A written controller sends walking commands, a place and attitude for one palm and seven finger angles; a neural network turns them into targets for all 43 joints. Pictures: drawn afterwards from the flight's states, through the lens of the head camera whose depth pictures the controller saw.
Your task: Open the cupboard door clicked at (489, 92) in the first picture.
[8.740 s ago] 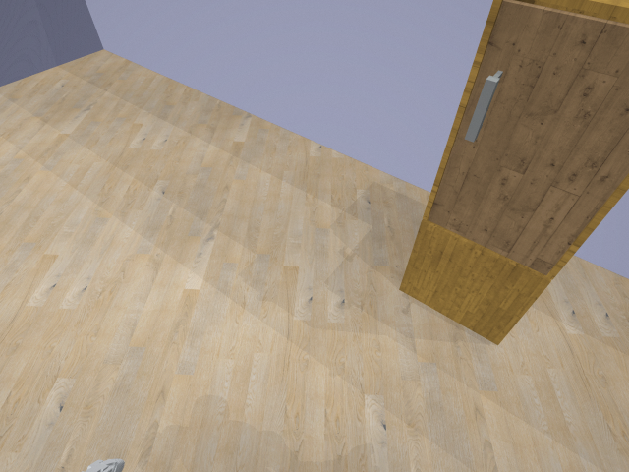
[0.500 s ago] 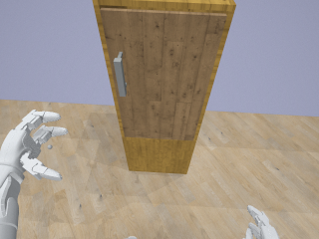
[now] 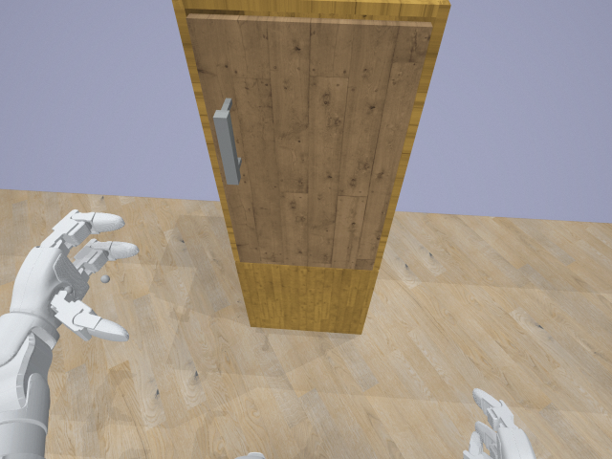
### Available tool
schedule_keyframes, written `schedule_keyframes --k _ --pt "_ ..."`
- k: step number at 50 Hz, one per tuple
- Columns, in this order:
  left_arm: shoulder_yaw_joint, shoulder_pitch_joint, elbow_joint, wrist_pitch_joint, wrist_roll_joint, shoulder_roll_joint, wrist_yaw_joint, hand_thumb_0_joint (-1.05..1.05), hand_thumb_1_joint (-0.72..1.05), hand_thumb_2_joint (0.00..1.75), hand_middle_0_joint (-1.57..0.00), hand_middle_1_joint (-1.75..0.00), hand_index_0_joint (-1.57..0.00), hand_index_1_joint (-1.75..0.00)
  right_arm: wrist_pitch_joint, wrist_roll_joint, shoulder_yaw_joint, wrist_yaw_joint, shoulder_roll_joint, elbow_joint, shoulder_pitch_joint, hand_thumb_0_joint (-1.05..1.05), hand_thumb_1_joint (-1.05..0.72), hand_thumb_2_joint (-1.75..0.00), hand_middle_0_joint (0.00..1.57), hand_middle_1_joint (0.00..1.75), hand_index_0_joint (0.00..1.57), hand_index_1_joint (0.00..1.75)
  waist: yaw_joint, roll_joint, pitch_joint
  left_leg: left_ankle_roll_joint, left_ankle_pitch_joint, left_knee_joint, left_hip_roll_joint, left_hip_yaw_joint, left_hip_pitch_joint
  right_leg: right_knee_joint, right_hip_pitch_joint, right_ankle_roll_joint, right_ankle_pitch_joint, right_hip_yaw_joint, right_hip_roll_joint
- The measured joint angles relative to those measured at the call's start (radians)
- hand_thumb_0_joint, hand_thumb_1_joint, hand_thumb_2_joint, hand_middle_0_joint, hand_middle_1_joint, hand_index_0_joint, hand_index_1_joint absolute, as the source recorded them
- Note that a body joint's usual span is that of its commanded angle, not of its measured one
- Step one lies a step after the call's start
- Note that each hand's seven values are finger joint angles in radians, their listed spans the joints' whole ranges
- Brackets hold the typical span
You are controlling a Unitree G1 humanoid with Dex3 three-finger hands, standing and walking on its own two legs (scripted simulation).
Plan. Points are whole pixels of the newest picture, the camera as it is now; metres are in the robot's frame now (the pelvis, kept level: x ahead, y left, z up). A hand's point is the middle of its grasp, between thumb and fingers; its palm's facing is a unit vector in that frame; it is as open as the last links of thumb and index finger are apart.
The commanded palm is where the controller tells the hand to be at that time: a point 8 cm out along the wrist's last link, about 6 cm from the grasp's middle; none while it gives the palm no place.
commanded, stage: move the hooked fingers beside the handle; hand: left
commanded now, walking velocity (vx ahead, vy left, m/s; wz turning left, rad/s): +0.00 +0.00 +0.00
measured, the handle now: (230, 142) +0.59 +0.18 +0.08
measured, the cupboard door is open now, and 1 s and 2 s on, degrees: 0 0 0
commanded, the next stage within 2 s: none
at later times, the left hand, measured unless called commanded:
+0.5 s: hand (136, 229) +0.38 +0.26 +0.10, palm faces -0.01 -1.00 +0.01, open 13.9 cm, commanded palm +0.36 +0.31 +0.10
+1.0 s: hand (159, 190) +0.46 +0.26 +0.09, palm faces -0.01 -1.00 +0.02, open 13.9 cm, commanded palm +0.45 +0.31 +0.09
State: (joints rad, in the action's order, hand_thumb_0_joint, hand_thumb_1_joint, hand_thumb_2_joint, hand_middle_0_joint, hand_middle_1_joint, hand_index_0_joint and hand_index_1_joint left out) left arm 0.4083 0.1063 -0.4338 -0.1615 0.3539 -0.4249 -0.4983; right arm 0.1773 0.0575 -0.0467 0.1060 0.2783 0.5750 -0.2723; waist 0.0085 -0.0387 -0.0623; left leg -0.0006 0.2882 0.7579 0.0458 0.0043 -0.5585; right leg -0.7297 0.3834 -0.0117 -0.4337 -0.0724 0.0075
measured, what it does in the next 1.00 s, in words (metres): stands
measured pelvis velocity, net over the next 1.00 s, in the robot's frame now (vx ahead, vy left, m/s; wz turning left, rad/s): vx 0.00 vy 0.01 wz -0.04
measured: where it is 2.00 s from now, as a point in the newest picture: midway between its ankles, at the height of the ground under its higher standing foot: outside the picture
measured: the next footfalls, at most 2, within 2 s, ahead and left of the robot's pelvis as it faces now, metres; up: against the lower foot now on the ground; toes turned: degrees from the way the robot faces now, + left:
none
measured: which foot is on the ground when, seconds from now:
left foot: down 0.00-1.00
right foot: down 0.00-1.00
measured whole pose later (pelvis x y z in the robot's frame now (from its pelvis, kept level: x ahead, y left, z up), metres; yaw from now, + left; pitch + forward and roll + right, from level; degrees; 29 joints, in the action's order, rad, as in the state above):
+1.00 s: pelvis +0.00 +0.01 -0.02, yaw -2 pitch +13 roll -3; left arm 0.43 0.76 -1.11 -0.29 0.19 -0.60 -0.44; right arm 0.00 0.03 -0.04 0.07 0.29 0.63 -0.36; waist -0.11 -0.01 -0.08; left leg 0.02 0.33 0.87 0.06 0.02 -0.78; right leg -0.83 0.61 0.00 -0.46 -0.05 0.02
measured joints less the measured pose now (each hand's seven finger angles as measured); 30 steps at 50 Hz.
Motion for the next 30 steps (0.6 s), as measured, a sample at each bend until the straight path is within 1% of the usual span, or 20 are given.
schedule_keyframes --k 4,8,13,17,23,30 --pt "-0.015 0.073 -0.053 -0.006 -0.015 -0.001 0.011 -0.02 -0.50 0.30 -0.30 -1.20 -0.30 -1.20 -0.003 -0.001 -0.003 0.004 0.001 0.014 0.007 0.01 -0.90 -0.90 0.20 0.30 0.20 0.30 -0.001 0.004 0.005 -0.001 0.000 0.006 -0.002 -0.006 -0.011 -0.008 0.010 -0.002 -0.003 -0.006 -0.001" --pt "-0.017 0.134 -0.107 -0.007 -0.031 -0.012 0.015 -0.02 -0.50 0.30 -0.30 -1.20 -0.30 -1.20 -0.014 -0.003 -0.004 0.000 -0.001 0.021 0.009 0.01 -0.90 -0.90 0.20 0.30 0.20 0.30 -0.011 0.008 0.003 -0.002 0.002 0.009 0.001 -0.002 -0.021 -0.012 0.023 -0.003 -0.004 -0.001 0.001" --pt "0.003 0.176 -0.168 -0.010 -0.039 -0.033 0.014 -0.02 -0.50 0.30 -0.30 -1.20 -0.30 -1.20 -0.036 -0.003 0.000 -0.010 0.000 0.014 -0.007 0.01 -0.90 -0.90 0.20 0.30 0.20 0.30 -0.028 0.012 -0.006 -0.002 0.008 0.011 0.006 0.010 -0.030 -0.016 0.037 -0.002 -0.006 0.012 0.004" --pt "0.012 0.218 -0.222 -0.020 -0.046 -0.048 0.018 -0.02 -0.49 0.30 -0.30 -1.20 -0.30 -1.20 -0.055 -0.003 0.006 -0.015 0.006 0.014 -0.027 0.01 -0.90 -0.90 0.20 0.30 0.20 0.30 -0.034 0.014 -0.006 0.000 0.013 0.019 0.007 0.013 -0.043 -0.023 0.051 0.000 -0.009 0.015 0.004" --pt "0.007 0.263 -0.261 -0.045 -0.054 -0.046 0.020 -0.02 -0.49 0.30 -0.30 -1.20 -0.30 -1.20 -0.082 -0.003 0.015 -0.020 0.011 0.028 -0.049 0.01 -0.90 -0.90 0.20 0.30 0.20 0.30 -0.040 0.015 -0.009 0.004 0.019 0.029 0.006 0.016 -0.061 -0.029 0.068 0.004 -0.011 0.019 0.003" --pt "0.004 0.343 -0.335 -0.062 -0.082 -0.055 0.041 -0.02 -0.50 0.30 -0.30 -1.20 -0.30 -1.20 -0.107 -0.007 0.017 -0.023 0.006 0.036 -0.056 0.01 -0.90 -0.90 0.20 0.30 0.20 0.30 -0.054 0.020 -0.010 0.008 0.023 0.044 0.007 0.016 -0.086 -0.037 0.090 0.007 -0.013 0.020 0.003"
